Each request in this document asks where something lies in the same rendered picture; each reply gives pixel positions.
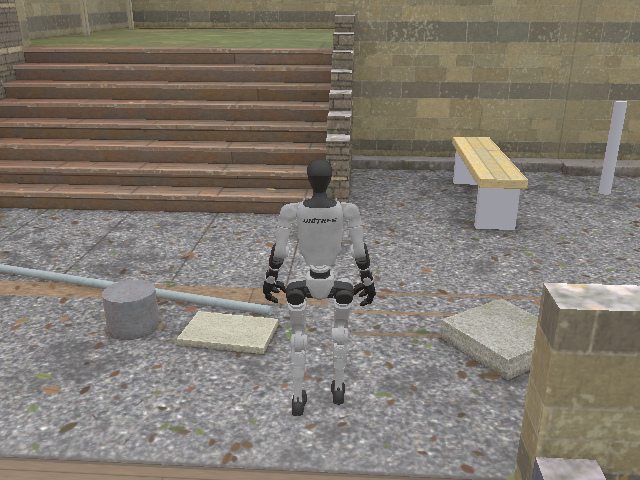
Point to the robot left foot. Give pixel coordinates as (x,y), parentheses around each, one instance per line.
(298,407)

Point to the robot left hand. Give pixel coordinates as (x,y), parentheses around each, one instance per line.
(267,288)

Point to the right robot upper arm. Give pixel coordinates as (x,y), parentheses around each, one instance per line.
(351,212)

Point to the robot right hand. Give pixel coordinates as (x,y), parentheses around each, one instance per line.
(370,290)

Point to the robot left forearm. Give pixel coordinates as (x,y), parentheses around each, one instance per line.
(274,267)

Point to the left robot upper arm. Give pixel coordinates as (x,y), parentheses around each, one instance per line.
(288,212)

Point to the robot right forearm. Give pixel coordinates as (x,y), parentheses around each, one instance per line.
(364,268)

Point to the left robot shin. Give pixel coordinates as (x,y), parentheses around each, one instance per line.
(298,360)

